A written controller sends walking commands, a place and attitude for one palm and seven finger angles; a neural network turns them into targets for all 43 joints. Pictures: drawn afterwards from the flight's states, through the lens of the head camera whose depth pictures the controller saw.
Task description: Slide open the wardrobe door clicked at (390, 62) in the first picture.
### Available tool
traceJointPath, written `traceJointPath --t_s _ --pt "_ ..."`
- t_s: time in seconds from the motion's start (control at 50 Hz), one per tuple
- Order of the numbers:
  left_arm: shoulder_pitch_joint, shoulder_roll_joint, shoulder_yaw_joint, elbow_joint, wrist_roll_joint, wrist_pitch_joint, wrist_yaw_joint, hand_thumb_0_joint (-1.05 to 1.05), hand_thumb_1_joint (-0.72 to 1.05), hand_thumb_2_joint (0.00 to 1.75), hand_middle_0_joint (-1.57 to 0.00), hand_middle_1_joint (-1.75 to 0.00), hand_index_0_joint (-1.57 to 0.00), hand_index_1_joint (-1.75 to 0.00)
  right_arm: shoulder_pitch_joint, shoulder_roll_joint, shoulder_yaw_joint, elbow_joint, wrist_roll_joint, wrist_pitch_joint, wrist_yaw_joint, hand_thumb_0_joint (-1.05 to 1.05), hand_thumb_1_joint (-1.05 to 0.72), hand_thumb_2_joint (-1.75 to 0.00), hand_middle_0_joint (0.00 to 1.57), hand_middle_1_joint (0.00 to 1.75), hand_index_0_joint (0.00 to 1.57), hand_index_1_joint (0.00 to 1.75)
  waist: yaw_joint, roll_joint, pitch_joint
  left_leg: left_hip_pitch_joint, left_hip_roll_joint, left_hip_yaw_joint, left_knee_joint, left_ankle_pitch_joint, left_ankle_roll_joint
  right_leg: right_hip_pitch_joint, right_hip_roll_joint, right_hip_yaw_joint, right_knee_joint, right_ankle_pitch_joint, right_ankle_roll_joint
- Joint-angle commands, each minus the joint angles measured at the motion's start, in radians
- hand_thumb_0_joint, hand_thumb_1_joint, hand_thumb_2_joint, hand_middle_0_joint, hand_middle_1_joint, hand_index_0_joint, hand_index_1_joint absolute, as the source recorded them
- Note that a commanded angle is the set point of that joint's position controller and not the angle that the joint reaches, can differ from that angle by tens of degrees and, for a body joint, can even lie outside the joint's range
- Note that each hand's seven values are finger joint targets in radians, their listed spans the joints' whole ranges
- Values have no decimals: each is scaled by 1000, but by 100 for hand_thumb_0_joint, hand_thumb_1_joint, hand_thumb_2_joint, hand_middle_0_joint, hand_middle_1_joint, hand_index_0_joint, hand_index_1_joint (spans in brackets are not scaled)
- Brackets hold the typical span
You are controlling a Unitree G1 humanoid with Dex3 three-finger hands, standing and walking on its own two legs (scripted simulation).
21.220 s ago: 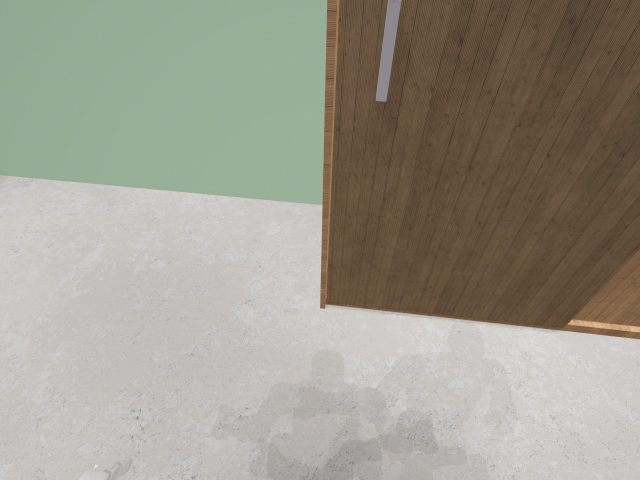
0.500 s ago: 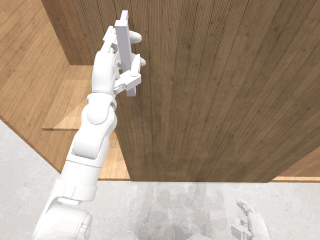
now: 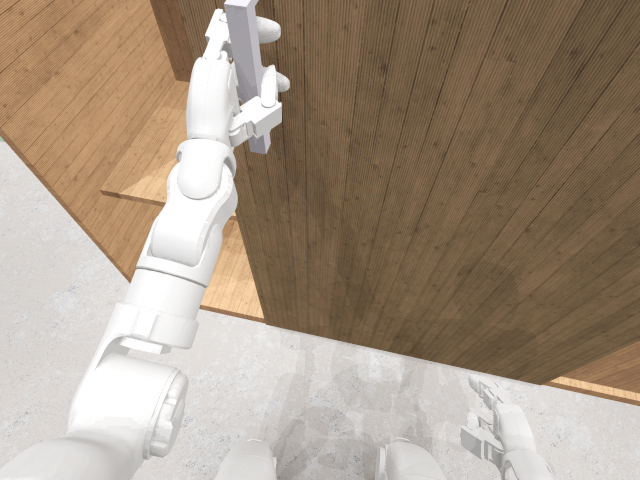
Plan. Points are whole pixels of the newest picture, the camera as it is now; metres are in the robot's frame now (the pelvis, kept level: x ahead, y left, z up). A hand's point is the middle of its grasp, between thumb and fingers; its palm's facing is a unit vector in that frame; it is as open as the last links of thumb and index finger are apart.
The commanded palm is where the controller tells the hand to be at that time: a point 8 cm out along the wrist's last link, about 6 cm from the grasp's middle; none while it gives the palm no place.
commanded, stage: stop walking and hold the door there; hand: left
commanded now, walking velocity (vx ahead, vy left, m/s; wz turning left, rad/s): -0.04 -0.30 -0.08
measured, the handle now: (257, 74) +0.48 +0.16 +0.20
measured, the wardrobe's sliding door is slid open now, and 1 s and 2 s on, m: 0.40 0.44 0.43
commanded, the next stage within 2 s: none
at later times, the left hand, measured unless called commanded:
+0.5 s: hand (304, 107) +0.43 +0.10 +0.21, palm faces +0.27 -0.94 -0.21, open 5.9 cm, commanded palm +0.40 +0.17 +0.19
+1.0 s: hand (303, 105) +0.43 +0.10 +0.21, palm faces +0.24 -0.95 -0.19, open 5.8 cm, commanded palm +0.40 +0.17 +0.19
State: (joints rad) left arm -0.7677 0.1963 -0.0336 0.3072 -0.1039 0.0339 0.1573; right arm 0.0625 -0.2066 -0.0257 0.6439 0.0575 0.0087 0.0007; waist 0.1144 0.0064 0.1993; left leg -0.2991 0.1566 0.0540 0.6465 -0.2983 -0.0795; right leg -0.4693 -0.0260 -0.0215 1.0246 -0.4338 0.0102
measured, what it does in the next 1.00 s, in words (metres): steps on the spot: right foot, then left foot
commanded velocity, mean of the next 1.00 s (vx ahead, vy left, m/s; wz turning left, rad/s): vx -0.02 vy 0.09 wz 0.00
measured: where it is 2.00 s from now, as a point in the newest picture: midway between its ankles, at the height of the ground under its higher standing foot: outside the picture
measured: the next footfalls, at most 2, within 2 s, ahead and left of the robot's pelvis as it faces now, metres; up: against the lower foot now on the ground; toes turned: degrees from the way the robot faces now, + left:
right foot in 0.14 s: +0.10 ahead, -0.21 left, +0.00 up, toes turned -4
left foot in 0.48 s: +0.05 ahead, -0.01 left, +0.00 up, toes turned +6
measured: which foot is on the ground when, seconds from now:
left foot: down 0.00-0.14, up 0.16-0.46, down 0.48-1.00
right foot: up 0.00-0.12, down 0.14-1.00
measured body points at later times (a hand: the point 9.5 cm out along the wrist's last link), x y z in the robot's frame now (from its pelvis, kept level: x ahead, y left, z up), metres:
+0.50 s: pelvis -0.01 -0.10 +0.01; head +0.01 -0.11 +0.46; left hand +0.41 +0.15 +0.22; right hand +0.15 -0.40 -0.08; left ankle +0.01 -0.02 -0.72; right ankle +0.06 -0.21 -0.72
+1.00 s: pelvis -0.01 -0.09 +0.01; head -0.05 -0.10 +0.46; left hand +0.41 +0.15 +0.22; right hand +0.02 -0.37 -0.12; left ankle +0.01 -0.02 -0.72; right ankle +0.06 -0.21 -0.72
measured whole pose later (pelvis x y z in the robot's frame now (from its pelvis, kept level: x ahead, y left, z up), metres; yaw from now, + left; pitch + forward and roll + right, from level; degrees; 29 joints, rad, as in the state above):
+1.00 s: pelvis -0.01 -0.09 +0.01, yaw -4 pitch -2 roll +0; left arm -0.72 0.43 0.28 0.93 0.00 -0.13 0.05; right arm 0.36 -0.27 0.01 0.76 0.05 0.02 -0.12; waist -0.08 0.03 -0.07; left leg -0.23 0.01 0.20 0.53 -0.28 0.07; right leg -0.34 0.00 0.00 0.51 -0.15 -0.01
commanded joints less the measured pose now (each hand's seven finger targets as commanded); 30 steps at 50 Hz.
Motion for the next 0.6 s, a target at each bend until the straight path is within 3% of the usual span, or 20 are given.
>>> traceJointPath --t_s 0.0,0.06,0.08,0.1,0.12,0.14,0.16,0.2,0.22,0.24,0.26,0.3,0.32,0.38,0.42,0.44,0.46,0.48,0.52,0.58 --pt "-540 -152 -222 -401 14 -154 -107 0 90 90 -45 -140 -45 -140 -64 -151 -50 -168 6 -48 8 0 -90 -90 20 30 20 30 -135 294 -556 392 257 -76 -130 746 187 27 -40 24 -174 48 2" --pt "-514 -107 -184 -425 21 -156 -104 0 90 90 -45 -140 -45 -140 -53 -159 -50 -191 13 -51 0 0 -90 -90 20 30 20 30 -136 234 -579 332 208 -27 -75 674 133 202 15 -55 -339 168 8" --pt "-215 435 393 -69 60 -140 -42 0 90 90 -45 -140 -45 -140 0 -196 -69 -121 6 -21 -23 0 -90 -90 20 30 20 30 -93 207 -602 294 187 10 -18 621 106 254 29 -66 -422 243 15" --pt "-197 359 280 -153 65 -142 -58 0 90 90 -45 -140 -45 -140 17 -172 -57 -164 7 -1 -28 0 -90 -90 20 30 20 30 -81 17 -616 190 85 43 181 464 72 385 -39 -14 -553 493 -11" --pt "-227 408 310 -185 70 -141 -52 0 90 90 -45 -140 -45 -140 -18 -111 -45 -181 11 -4 -38 0 -90 -90 20 30 20 30 -82 -324 -607 -97 -64 96 419 -78 77 554 -240 204 -537 975 -97" --pt "-243 397 297 -251 58 -132 -64 0 90 90 -45 -140 -45 -140 -61 -100 -34 -172 8 -30 -51 0 -90 -90 20 30 20 30 -74 -366 -616 -215 -127 -9 530 -372 114 586 -314 285 -547 1185 -133" --pt "-206 450 345 -215 63 -109 -56 0 90 90 -45 -140 -45 -140 -58 -108 -19 -138 0 -42 -65 0 -90 -90 20 30 20 30 -81 -222 -595 -213 -94 -55 520 -330 62 553 -347 258 -545 1149 -148" --pt "-218 488 419 -268 47 -127 -43 0 90 90 -45 -140 -45 -140 -83 -108 -1 -135 -6 -69 -87 0 -90 -90 20 30 20 30 -68 -236 -594 -192 -97 -56 396 -316 38 563 -314 260 -479 1186 -176" --pt "-213 505 451 -233 47 -131 -32 0 90 90 -45 -140 -45 -140 -70 -112 4 -117 -16 -72 -98 0 -90 -90 20 30 20 30 -71 -248 -602 -165 -112 -33 317 -284 39 575 -302 228 -476 1209 -169" --pt "-197 472 427 -207 48 -132 -32 0 90 90 -45 -140 -45 -140 -64 -111 12 -117 -23 -69 -103 0 -90 -90 20 30 20 30 -71 -259 -618 -139 -138 -8 247 -249 40 591 -278 203 -477 1214 -157" --pt "-184 475 426 -179 48 -127 -29 0 90 90 -45 -140 -45 -140 -65 -122 15 -114 -26 -63 -106 0 -90 -90 20 30 20 30 -78 -221 -611 -122 -149 13 160 -208 41 605 -278 192 -478 1213 -148" --pt "-168 552 491 -110 61 -128 -26 0 90 90 -45 -140 -45 -140 -47 -139 7 -120 -22 -43 -105 0 -90 -90 20 30 20 30 -72 -246 -633 -99 -170 30 92 -175 38 623 -288 200 -493 1196 -137" --pt "-195 556 477 -101 63 -125 -27 0 90 90 -45 -140 -45 -140 -40 -151 1 -119 -17 -32 -104 0 -90 -90 20 30 20 30 -77 -238 -634 -86 -166 19 71 -168 39 609 -315 215 -510 1155 -136" --pt "-242 538 420 -68 64 -120 -32 0 90 90 -45 -140 -45 -140 -12 -176 -7 -112 -7 -8 -96 0 -90 -90 20 30 20 30 -100 -103 -614 32 -138 0 -65 -54 46 507 -332 207 -532 936 -118" --pt "-278 572 425 -26 66 -124 -30 0 90 90 -45 -140 -45 -140 4 -194 -18 -110 -2 6 -96 0 -90 -90 20 30 20 30 -106 -75 -603 133 -112 16 -159 88 58 416 -284 175 -527 745 -82" --pt "-301 569 411 -11 65 -126 -31 0 90 90 -45 -140 -45 -140 8 -212 -27 -114 0 10 -95 0 -90 -90 20 30 20 30 -101 -26 -589 154 -61 -22 -175 171 81 368 -240 144 -521 625 -58" --pt "-326 560 394 -5 61 -128 -34 0 90 90 -45 -140 -45 -140 0 -226 -36 -125 8 15 -94 0 -90 -90 20 30 20 30 -97 98 -544 169 2 -69 -174 240 108 292 -169 103 -517 480 -28" --pt "-340 541 377 36 65 -131 -38 0 90 90 -45 -140 -45 -140 22 -229 -33 -117 10 16 -91 0 -90 -90 20 30 20 30 -86 131 -551 159 44 -80 -174 300 130 294 -119 54 -498 391 -7" --pt "-363 498 345 103 58 -142 -42 0 90 90 -45 -140 -45 -140 36 -214 -22 -122 8 7 -93 0 -90 -90 20 30 20 30 -100 123 -547 123 44 -89 -195 207 141 279 -82 40 -495 257 -8" --pt "-364 602 422 212 74 -153 -25 0 90 90 -45 -140 -45 -140 62 -243 -31 -103 0 6 -112 0 -90 -90 20 30 20 30 -89 70 -514 43 52 -96 -219 128 141 299 -69 47 -497 228 -10"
